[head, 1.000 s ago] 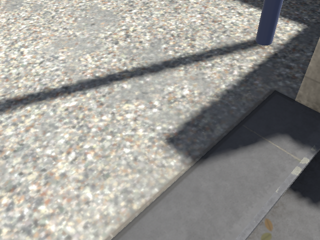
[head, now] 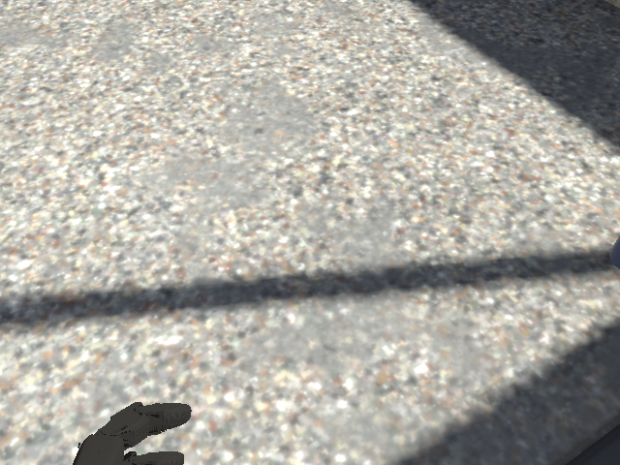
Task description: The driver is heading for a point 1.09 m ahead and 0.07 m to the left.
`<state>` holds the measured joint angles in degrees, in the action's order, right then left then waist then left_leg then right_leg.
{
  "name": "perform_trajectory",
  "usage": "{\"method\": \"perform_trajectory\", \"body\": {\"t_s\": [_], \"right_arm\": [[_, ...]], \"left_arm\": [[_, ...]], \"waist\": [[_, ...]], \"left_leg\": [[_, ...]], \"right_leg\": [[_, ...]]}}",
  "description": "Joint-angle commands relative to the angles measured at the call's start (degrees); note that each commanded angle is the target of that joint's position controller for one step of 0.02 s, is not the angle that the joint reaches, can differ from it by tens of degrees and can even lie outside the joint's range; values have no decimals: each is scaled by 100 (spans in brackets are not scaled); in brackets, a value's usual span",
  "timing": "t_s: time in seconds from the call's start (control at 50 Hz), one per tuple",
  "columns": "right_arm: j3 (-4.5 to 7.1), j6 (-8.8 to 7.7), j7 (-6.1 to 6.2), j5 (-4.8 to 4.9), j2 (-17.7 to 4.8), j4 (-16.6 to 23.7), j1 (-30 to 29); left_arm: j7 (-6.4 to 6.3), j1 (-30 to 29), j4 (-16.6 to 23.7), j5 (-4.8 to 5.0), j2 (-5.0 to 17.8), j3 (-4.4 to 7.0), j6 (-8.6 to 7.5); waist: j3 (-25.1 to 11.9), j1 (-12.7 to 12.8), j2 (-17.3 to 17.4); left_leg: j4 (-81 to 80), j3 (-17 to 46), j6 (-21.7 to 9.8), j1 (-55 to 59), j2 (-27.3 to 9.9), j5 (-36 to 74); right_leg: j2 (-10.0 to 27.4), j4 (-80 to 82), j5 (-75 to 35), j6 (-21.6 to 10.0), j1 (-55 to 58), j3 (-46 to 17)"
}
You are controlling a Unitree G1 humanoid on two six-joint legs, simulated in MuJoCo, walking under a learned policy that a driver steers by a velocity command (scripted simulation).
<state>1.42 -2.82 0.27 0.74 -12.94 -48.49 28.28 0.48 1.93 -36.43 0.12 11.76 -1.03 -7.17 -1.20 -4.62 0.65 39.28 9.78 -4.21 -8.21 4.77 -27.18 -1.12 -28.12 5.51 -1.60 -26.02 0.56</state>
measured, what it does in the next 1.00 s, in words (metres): walks ahead, turning left: left foot, then right foot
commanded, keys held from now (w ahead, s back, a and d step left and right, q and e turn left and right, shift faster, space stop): w+q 0.02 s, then q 0.28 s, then no key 0.54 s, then w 0.16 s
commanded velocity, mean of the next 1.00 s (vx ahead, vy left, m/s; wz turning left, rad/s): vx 0.15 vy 0.00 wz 0.30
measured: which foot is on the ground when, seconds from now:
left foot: up 0.00-0.40, down 0.42-0.86, up 0.88-1.00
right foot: down 0.00-0.42, up 0.44-0.78, down 0.80-1.00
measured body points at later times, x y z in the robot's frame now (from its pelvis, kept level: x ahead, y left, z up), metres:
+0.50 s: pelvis +0.17 +0.03 +0.00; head +0.21 +0.06 +0.44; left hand +0.20 +0.33 -0.13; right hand +0.44 -0.15 -0.07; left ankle +0.24 +0.14 -0.73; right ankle +0.10 -0.12 -0.67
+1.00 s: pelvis +0.20 +0.01 +0.01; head +0.19 +0.00 +0.46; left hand +0.22 +0.28 -0.10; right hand +0.39 -0.20 -0.10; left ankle +0.19 +0.13 -0.69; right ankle +0.22 -0.11 -0.73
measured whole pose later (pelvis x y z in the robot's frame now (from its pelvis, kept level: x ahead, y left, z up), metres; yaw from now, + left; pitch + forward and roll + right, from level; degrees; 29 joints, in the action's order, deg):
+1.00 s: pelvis +0.20 +0.01 +0.01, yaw +15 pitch +0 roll +1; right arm 3.6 -1.0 0.3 0.7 -13.6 -44.1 13.6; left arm -1.9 18.4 -42.8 -0.2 11.7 1.7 -1.6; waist -2.7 1.2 0.0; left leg 46.5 -1.0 -1.4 -23.6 1.2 -22.9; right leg 1.6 -29.4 18.0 -0.9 -12.3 0.4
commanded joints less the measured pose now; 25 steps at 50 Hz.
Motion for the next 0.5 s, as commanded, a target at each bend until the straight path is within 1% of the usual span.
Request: {"method": "perform_trajectory", "body": {"t_s": [0.02,0.04,0.06,0.08,0.1,0.12,0.14,0.16,0.18,0.2,0.22,0.24,0.28,0.32,0.34,0.36,0.38,0.4,0.42,0.44,0.46,0.48,0.5], "right_arm": [[-2,-200,-40,121,-333,746,17],[116,-137,-47,124,-630,830,-587],[154,-73,-43,102,-640,916,-813],[190,-33,-36,98,-597,1009,-946],[210,32,-41,119,-519,1057,-902],[204,86,-33,106,-420,1080,-876],[178,116,-27,90,-331,1155,-985],[149,137,-27,68,-284,1243,-1163],[144,155,-29,39,-284,1325,-1340],[117,160,-53,11,-263,1386,-1469],[99,147,-98,13,-251,1399,-1558],[99,134,-146,5,-283,1430,-1709],[152,146,-211,11,-441,1513,-1993],[192,169,-252,16,-531,1679,-2291],[218,173,-272,9,-565,1740,-2368],[254,174,-273,-11,-624,1810,-2359],[311,164,-274,-43,-697,1789,-2153],[410,141,-244,-94,-855,1663,-1722],[548,131,-156,-152,-1245,1591,-1301],[599,147,-20,-232,-1724,1726,-1088],[405,136,5,-254,-1394,1954,-1416],[295,140,-24,-173,-895,1952,-1502],[251,119,-37,-111,-786,1895,-1754]], "left_arm": [[-118,1843,88,-211,863,459,17],[-166,1448,115,-132,622,400,27],[-156,1138,119,-108,571,357,38],[-120,955,76,-103,509,340,44],[-96,869,8,-125,475,333,39],[-80,838,-67,-97,455,345,26],[-89,827,-155,-98,551,374,10],[-107,854,-227,-104,698,417,3],[-123,825,-267,-123,866,469,15],[-148,795,-295,-113,1027,518,52],[-166,723,-287,-104,1137,549,96],[-182,708,-301,-71,1223,568,138],[-197,811,-350,-1,1368,609,209],[-181,936,-419,82,1449,644,269],[-173,970,-431,118,1478,663,302],[-167,988,-444,159,1524,681,330],[-173,893,-433,213,1522,685,354],[-182,898,-444,243,1414,652,366],[-166,1160,-465,145,1197,569,339],[-129,1322,-249,-209,632,363,318],[-84,1632,-274,-131,698,281,345],[-64,1282,-329,15,1117,411,430],[-82,1042,-268,62,1068,407,495]], "waist": [[-1599,894,-1459],[-797,882,-660],[-430,677,-179],[-112,548,-254],[24,411,-472],[110,370,-647],[184,351,-681],[254,364,-658],[266,374,-636],[180,393,-604],[81,415,-621],[-10,485,-615],[-106,604,-583],[-127,694,-570],[-159,697,-567],[-231,639,-584],[-337,469,-571],[-563,251,-427],[-875,129,-46],[-1355,295,1325],[-2286,377,1564],[-2041,165,711],[-1453,283,502]], "left_leg": [[4016,6,69,-3949,-409,-76],[4264,-87,173,-3910,-559,460],[4263,-197,280,-3546,-714,800],[4070,-253,362,-3395,-791,883],[3892,-336,399,-3145,-904,912],[3735,-474,448,-3030,-921,958],[3477,-581,496,-3067,-925,986],[3067,-616,546,-3142,-942,1086],[2617,-662,594,-3161,-972,1225],[2131,-729,602,-3021,-1022,1485],[1621,-818,583,-2812,-1030,1799],[1213,-933,556,-2569,-1005,2074],[612,-1091,520,-2311,-916,2393],[171,-1134,395,-2257,-875,2266],[-53,-1153,318,-2198,-818,2099],[-221,-1197,232,-2022,-714,1876],[-629,-1281,114,-1689,-569,1913],[-1270,-1382,-27,-983,-337,2447],[-1423,-1002,-249,97,-569,3897],[-826,816,-922,1656,-2198,7219],[-1167,2136,-2028,1990,-3140,6776],[-1415,1643,-1804,1388,-2697,5742],[-1475,1148,-1486,974,-2365,5058]], "right_leg": [[2668,1078,1584,-1365,4610,-4278],[2515,1120,903,-1141,3590,-3164],[2226,1205,-130,-1049,2739,-2310],[1921,1301,-930,-1033,2241,-1631],[1689,1399,-1429,-943,1856,-1038],[1543,1436,-1938,-913,1611,-668],[1501,1446,-2519,-942,1513,-373],[1509,1496,-2900,-993,1461,-210],[1525,1497,-3120,-1027,1480,-67],[1516,1451,-3195,-1034,1512,104],[1479,1394,-3115,-1015,1535,279],[1485,1359,-3137,-1005,1544,397],[1549,1265,-3039,-942,1762,503],[1665,1041,-2954,-889,2106,466],[1692,861,-2916,-853,2269,440],[1733,618,-3107,-810,2354,401],[1661,219,-3304,-701,2390,457],[1399,-458,-3123,-512,2293,622],[1005,-1403,-2148,-212,1662,780],[485,-3205,2501,122,-117,831],[154,-4445,3742,375,-812,-63],[400,-4596,3207,479,-809,-391],[514,-4426,2951,506,-980,-346]]}}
